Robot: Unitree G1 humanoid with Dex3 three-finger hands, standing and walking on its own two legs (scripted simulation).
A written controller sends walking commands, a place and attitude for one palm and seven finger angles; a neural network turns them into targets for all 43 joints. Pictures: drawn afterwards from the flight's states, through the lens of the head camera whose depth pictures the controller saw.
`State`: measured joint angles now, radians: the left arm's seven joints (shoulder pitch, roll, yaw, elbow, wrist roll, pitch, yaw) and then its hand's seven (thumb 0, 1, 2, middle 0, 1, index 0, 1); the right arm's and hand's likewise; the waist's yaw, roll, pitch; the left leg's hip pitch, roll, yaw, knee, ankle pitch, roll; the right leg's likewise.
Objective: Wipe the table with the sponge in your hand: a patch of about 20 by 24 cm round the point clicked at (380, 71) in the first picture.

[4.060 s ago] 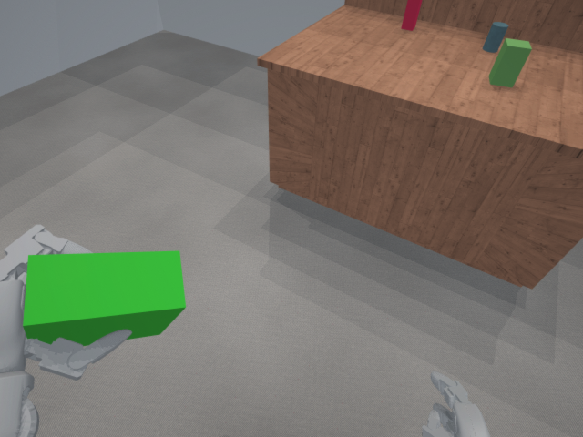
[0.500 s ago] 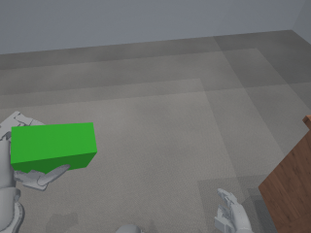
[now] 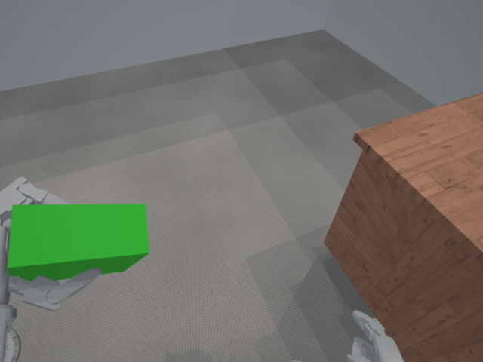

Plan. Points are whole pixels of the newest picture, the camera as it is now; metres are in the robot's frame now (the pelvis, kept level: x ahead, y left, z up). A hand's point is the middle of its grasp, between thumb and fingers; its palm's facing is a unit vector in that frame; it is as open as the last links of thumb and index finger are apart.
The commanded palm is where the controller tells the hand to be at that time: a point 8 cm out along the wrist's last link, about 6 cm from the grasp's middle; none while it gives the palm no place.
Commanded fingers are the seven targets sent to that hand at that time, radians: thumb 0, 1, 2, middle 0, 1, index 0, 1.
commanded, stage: turn to face it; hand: left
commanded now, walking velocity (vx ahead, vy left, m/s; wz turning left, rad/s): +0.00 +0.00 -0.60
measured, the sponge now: (99, 243) +0.22 +0.21 +0.15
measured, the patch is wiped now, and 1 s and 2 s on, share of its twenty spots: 0.00 0.00 0.00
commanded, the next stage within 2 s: none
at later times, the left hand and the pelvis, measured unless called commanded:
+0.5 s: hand (133, 256) +0.20 +0.15 +0.17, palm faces +0.17 -0.89 -0.42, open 10.3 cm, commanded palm +0.16 +0.19 +0.18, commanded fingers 0.00 0.10 1.30 -1.20 -1.60 -1.20 -1.60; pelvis -0.07 -0.03 +0.00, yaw -17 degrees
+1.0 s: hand (296, 318) +0.15 -0.03 +0.18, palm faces -0.20 -0.79 -0.58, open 10.3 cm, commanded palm +0.13 +0.05 +0.18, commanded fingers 0.00 0.10 1.30 -1.20 -1.60 -1.20 -1.60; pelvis -0.16 -0.09 +0.00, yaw -35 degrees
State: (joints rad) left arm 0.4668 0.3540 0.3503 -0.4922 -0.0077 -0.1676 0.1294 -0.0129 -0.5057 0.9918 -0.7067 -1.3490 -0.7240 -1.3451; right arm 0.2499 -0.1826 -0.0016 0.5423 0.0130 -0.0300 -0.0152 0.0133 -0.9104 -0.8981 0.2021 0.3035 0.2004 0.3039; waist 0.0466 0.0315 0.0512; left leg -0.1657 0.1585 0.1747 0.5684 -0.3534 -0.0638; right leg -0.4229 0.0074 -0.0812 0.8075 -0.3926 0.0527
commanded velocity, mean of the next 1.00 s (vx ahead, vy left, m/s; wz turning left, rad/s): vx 0.00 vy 0.00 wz -0.60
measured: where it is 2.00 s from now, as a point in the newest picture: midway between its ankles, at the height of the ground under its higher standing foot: outside the picture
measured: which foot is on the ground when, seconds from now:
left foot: down 0.00-0.08, up 0.10-0.42, down 0.44-0.78, up 0.80-1.00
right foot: up 0.00-0.04, down 0.06-0.46, up 0.48-0.74, down 0.76-1.00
